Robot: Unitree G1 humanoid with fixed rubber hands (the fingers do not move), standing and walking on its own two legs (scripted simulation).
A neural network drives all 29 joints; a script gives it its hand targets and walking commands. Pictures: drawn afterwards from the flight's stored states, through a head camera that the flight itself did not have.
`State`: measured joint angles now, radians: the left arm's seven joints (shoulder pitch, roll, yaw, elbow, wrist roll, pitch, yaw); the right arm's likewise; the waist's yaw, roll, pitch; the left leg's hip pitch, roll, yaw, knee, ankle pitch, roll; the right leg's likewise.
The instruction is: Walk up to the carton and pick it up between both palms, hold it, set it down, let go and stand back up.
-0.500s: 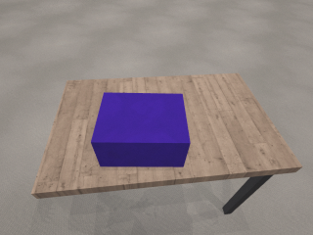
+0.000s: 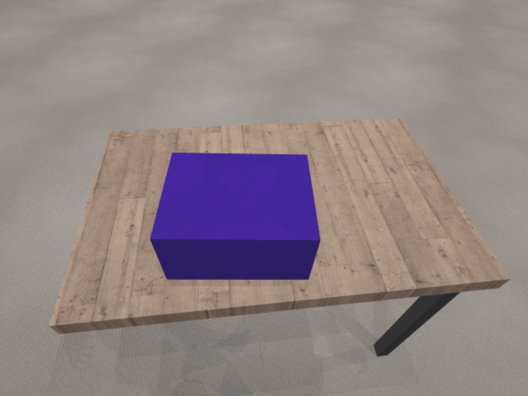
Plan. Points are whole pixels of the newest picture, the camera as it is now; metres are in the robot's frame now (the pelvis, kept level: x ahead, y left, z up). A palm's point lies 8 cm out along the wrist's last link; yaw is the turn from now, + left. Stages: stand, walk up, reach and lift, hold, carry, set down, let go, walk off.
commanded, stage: stand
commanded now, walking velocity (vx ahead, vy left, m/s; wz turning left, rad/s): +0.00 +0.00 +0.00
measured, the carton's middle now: (239, 215) +0.47 +0.04 -0.05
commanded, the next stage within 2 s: none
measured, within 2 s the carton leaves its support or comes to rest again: neither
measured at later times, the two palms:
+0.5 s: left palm out of the picture +0.08 +0.31 -0.11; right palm out of the picture +0.08 -0.31 -0.12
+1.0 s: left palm out of the picture +0.08 +0.30 -0.12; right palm out of the picture +0.08 -0.31 -0.12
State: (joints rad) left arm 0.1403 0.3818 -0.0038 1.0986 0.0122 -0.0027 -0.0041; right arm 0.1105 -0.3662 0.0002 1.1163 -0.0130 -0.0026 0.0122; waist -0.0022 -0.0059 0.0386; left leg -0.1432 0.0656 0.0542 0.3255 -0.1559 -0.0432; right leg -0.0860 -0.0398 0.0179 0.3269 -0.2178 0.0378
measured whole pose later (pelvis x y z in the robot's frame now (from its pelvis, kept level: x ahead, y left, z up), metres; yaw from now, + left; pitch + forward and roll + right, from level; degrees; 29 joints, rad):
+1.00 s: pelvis +0.01 +0.00 +0.00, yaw +0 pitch -1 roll +0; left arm 0.12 0.38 0.00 1.10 0.01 0.00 0.00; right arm 0.11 -0.37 0.00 1.12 -0.01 -0.01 0.01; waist -0.01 -0.01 0.04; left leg -0.13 0.07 0.06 0.32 -0.17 -0.05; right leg -0.08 -0.03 0.02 0.32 -0.23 0.03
